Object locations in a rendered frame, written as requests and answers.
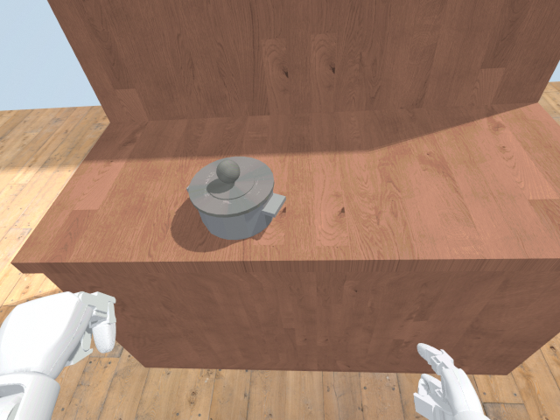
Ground pot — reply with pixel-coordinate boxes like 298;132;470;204
186;186;286;240

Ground robot right hand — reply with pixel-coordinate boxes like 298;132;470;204
413;343;484;420

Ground robot left hand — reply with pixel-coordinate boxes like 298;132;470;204
0;291;116;380

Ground lid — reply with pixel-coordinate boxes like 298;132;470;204
188;157;274;218

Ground table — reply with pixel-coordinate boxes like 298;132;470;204
11;0;560;375

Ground left robot forearm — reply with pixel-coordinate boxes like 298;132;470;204
0;372;60;420

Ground knob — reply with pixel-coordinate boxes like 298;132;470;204
216;159;240;183

